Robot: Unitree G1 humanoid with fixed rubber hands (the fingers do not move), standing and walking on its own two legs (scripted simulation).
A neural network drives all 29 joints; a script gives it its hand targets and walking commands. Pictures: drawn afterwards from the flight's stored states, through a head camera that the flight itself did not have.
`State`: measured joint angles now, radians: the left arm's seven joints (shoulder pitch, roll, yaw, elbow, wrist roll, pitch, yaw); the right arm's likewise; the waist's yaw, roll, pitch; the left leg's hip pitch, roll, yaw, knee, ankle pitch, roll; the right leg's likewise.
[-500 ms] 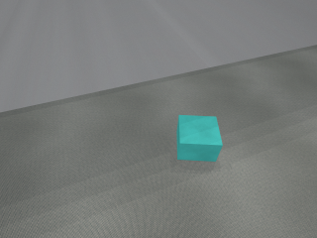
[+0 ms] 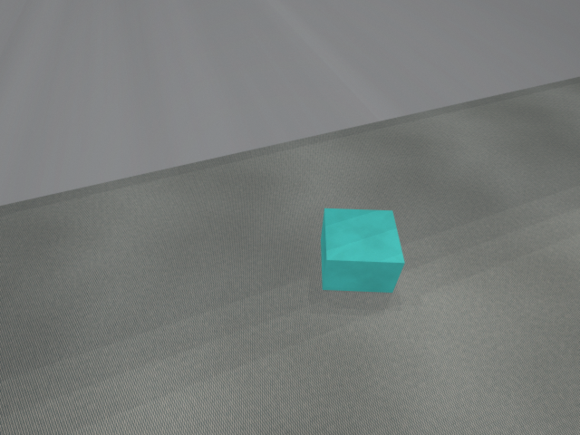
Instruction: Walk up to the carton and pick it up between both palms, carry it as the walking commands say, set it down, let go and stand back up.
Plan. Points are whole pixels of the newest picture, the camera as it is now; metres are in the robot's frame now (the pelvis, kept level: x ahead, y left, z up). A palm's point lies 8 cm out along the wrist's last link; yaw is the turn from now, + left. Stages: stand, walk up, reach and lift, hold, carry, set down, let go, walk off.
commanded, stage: stand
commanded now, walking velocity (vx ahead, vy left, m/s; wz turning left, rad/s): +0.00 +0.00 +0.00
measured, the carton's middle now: (357, 249) +0.98 -0.30 -0.68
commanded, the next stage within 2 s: walk up in 0.02 s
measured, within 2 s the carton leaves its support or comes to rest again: neither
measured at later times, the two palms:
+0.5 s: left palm out of the picture +0.17 +0.27 -0.09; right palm out of the picture +0.05 -0.39 -0.13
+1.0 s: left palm (185, 322) +0.36 +0.19 -0.12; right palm out of the picture +0.16 -0.41 -0.10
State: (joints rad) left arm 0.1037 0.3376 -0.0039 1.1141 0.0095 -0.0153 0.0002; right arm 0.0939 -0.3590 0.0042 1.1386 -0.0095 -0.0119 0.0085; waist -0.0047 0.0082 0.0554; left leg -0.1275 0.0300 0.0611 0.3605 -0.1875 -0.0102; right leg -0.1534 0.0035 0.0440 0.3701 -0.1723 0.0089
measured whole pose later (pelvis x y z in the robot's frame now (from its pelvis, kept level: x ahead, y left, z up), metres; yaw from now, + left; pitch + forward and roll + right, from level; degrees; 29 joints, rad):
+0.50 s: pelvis +0.05 -0.05 -0.02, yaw -10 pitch -3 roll +2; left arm 0.22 0.43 0.09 0.93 0.02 -0.01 -0.11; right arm 0.22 -0.48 -0.08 0.99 -0.05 -0.05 0.04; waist 0.00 0.03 0.06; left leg -0.07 0.15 0.23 0.53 -0.39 -0.02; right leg -0.39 -0.09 -0.05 0.65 -0.33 -0.02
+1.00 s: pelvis +0.20 -0.08 -0.02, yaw -19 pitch -2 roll +1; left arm 0.32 0.42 0.04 0.84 0.01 -0.05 -0.05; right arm 0.29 -0.43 -0.06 0.83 -0.02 -0.08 0.05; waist -0.02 -0.04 0.05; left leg -0.28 0.04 0.14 0.58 -0.27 0.02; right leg -0.43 0.00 0.06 0.97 -0.40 -0.04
